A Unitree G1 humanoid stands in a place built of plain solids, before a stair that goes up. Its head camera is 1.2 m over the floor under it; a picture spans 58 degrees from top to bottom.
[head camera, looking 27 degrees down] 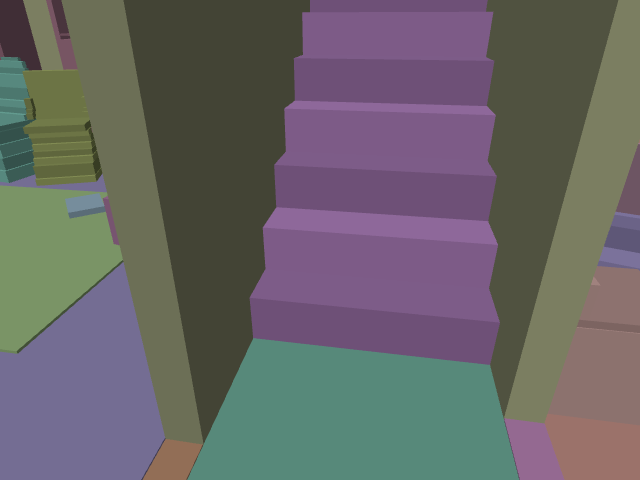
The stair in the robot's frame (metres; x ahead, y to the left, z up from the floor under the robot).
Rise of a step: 0.21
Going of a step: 0.23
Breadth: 0.96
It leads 10 degrees to the right of straight ahead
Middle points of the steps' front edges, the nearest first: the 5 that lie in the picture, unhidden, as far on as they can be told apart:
1.36 -0.19 0.21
1.58 -0.23 0.41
1.81 -0.27 0.62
2.03 -0.30 0.82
2.26 -0.34 1.03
